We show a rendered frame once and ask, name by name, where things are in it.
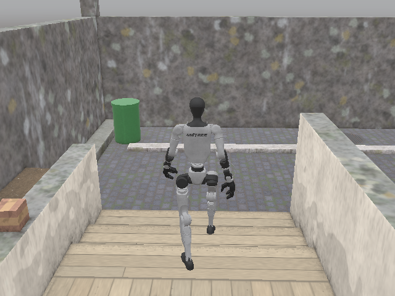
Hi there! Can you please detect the right robot forearm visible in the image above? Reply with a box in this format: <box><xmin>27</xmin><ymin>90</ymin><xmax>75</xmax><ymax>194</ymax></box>
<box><xmin>220</xmin><ymin>150</ymin><xmax>233</xmax><ymax>183</ymax></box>

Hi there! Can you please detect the robot left upper arm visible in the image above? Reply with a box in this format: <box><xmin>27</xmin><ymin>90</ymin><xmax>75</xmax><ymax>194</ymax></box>
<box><xmin>168</xmin><ymin>124</ymin><xmax>185</xmax><ymax>157</ymax></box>

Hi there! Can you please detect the right robot hand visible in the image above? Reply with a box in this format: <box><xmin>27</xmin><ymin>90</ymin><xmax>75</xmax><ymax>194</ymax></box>
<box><xmin>221</xmin><ymin>181</ymin><xmax>235</xmax><ymax>199</ymax></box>

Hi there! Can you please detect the humanoid robot torso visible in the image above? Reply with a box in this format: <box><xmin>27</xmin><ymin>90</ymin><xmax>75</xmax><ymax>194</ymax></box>
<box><xmin>183</xmin><ymin>121</ymin><xmax>212</xmax><ymax>185</ymax></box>

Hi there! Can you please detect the left robot forearm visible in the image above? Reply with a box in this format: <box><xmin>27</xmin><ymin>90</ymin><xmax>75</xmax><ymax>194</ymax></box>
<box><xmin>164</xmin><ymin>148</ymin><xmax>174</xmax><ymax>169</ymax></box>

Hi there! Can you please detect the left robot hand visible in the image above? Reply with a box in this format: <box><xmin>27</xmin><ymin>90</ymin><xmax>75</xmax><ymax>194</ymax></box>
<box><xmin>163</xmin><ymin>167</ymin><xmax>178</xmax><ymax>179</ymax></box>

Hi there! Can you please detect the robot head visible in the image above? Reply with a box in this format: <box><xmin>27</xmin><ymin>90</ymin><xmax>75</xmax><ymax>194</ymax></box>
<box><xmin>187</xmin><ymin>97</ymin><xmax>208</xmax><ymax>127</ymax></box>

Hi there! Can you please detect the robot right upper arm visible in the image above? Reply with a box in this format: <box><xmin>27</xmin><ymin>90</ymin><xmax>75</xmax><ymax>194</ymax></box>
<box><xmin>210</xmin><ymin>124</ymin><xmax>225</xmax><ymax>160</ymax></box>

